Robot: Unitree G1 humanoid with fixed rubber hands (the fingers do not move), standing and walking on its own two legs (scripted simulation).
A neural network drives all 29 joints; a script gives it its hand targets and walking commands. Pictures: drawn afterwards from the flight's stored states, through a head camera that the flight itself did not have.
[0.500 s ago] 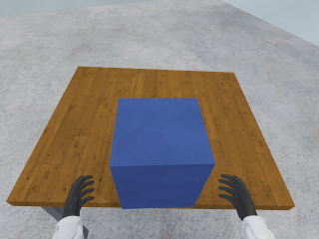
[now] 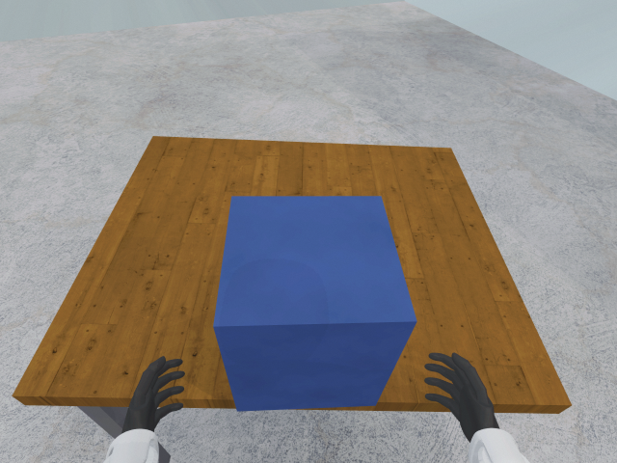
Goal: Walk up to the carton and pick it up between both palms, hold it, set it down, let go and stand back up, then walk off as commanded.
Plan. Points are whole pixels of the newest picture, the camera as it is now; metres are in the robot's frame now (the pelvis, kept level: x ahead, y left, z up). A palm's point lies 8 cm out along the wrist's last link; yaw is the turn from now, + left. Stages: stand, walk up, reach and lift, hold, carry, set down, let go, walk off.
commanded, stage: set down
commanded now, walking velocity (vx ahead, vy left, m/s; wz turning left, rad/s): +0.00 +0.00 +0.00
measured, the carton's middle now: (307, 306) +0.35 +0.01 +0.01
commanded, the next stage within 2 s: let go in 0.70 s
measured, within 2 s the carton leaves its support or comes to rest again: neither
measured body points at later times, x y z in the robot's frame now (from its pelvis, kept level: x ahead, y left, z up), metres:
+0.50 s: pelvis +0.01 +0.00 +0.00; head +0.01 +0.00 +0.45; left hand +0.21 +0.22 -0.04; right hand +0.23 -0.21 -0.05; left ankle +0.01 +0.14 -0.74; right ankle +0.04 -0.12 -0.74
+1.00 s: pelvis +0.01 +0.01 +0.00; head +0.00 +0.01 +0.45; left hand +0.21 +0.22 -0.04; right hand +0.23 -0.21 -0.05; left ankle +0.01 +0.14 -0.74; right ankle +0.04 -0.12 -0.74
